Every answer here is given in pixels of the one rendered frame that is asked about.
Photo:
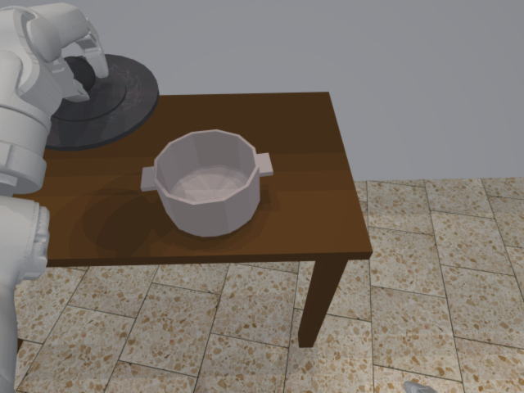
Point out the left robot forearm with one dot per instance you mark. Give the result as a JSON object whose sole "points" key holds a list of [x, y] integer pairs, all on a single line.
{"points": [[29, 96]]}

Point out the knob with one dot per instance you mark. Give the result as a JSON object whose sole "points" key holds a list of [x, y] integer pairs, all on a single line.
{"points": [[82, 70]]}

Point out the left robot upper arm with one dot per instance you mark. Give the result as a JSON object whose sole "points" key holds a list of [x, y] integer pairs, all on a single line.
{"points": [[24, 238]]}

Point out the table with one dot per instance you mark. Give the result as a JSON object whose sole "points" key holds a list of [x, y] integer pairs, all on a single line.
{"points": [[309, 209]]}

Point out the robot left hand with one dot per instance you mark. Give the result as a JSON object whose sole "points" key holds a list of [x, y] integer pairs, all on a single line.
{"points": [[72, 26]]}

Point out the pot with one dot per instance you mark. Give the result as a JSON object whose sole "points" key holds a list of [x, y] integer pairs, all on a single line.
{"points": [[208, 181]]}

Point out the lid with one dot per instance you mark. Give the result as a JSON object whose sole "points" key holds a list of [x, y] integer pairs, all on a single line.
{"points": [[118, 105]]}

